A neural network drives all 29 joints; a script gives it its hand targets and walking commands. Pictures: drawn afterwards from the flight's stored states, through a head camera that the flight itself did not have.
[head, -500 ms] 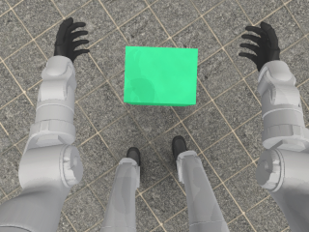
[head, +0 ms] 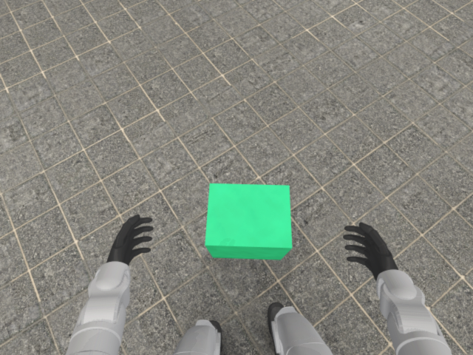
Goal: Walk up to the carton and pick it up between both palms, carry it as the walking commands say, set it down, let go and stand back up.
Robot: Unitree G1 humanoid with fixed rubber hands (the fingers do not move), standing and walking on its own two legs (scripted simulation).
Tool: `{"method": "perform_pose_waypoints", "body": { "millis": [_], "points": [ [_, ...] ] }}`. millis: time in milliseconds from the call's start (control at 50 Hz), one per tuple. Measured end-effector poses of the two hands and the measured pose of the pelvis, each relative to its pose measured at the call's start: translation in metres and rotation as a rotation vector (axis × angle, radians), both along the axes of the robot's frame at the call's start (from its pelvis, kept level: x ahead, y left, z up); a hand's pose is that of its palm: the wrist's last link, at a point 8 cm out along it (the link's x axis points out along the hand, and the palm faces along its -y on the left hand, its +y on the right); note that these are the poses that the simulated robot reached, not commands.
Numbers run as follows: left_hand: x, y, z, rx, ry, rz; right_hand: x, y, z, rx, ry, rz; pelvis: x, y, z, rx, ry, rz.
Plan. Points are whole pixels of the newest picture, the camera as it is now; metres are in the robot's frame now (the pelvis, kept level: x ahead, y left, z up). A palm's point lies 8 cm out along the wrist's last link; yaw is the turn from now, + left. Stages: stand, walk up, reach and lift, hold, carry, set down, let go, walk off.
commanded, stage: let go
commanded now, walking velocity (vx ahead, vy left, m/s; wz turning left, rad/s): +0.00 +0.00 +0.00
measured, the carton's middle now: (247, 224) +0.45 -0.03 -0.61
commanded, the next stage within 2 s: stand in 0.74 s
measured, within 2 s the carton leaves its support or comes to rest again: neither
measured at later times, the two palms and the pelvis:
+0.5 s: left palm (93, 317) +0.18 +0.24 -0.04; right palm (393, 298) +0.19 -0.22 -0.04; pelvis +0.02 +0.01 +0.03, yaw +1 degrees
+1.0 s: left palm (66, 332) +0.16 +0.28 -0.05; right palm (435, 306) +0.17 -0.29 -0.06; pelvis +0.04 -0.01 +0.02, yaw +2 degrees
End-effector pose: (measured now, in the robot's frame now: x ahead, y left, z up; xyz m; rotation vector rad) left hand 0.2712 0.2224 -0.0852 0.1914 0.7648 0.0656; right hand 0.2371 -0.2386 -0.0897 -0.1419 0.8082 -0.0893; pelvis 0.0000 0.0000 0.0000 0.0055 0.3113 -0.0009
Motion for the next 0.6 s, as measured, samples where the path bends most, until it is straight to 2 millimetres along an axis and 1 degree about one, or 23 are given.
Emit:
{"method": "perform_pose_waypoints", "body": {
  "millis": [60, 100, 160, 220, 320, 480, 600],
  "points": [
    [-0.028, 0.006, 0.004, 0.007, 0.026, -0.001, -0.021, 0.006, 0.009, -0.006, -0.002, -0.003, 0.004, 0.002, 0.006, -0.003, -0.06, 0.001],
    [-0.042, 0.009, 0.011, 0.01, 0.025, -0.005, -0.032, 0.006, 0.018, -0.017, -0.011, -0.003, 0.007, 0.004, 0.01, -0.005, -0.099, 0.003],
    [-0.058, 0.013, 0.026, 0.011, 0.0, -0.007, -0.045, 0.005, 0.034, -0.035, -0.025, 0.002, 0.013, 0.006, 0.016, -0.008, -0.161, 0.006],
    [-0.07, 0.018, 0.038, 0.009, -0.018, -0.003, -0.054, 0.003, 0.046, -0.044, -0.037, 0.003, 0.019, 0.008, 0.021, -0.01, -0.223, 0.01],
    [-0.081, 0.022, 0.043, -0.006, 0.004, -0.002, -0.058, 0.005, 0.053, -0.035, -0.035, 0.017, 0.021, 0.01, 0.025, -0.012, -0.31, 0.011],
    [-0.09, 0.015, 0.046, -0.008, 0.031, -0.002, -0.051, 0.018, 0.052, -0.007, -0.024, 0.052, 0.018, 0.008, 0.027, -0.012, -0.388, 0.016],
    [-0.091, 0.012, 0.048, 0.01, 0.041, -0.008, -0.051, 0.013, 0.049, -0.015, -0.01, 0.049, 0.02, 0.003, 0.027, -0.009, -0.411, 0.024]
  ]
}}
